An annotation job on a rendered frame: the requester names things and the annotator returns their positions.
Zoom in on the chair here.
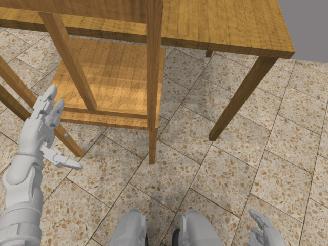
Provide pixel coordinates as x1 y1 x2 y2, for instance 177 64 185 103
0 0 166 164

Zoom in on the robot thigh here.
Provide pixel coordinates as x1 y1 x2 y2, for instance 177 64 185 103
180 213 223 246
108 212 146 246

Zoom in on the robot right thigh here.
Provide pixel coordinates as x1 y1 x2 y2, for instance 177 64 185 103
180 213 223 246

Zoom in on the right robot hand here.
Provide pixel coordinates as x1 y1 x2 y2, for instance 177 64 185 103
247 209 286 246

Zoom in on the robot left thigh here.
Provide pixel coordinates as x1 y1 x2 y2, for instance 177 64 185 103
108 212 146 246

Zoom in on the table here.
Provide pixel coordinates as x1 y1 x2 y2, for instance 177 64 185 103
0 0 295 141

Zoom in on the left robot forearm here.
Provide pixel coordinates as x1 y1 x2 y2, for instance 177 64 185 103
0 154 45 246

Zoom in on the left robot hand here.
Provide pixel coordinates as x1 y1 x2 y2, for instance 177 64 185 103
18 85 83 170

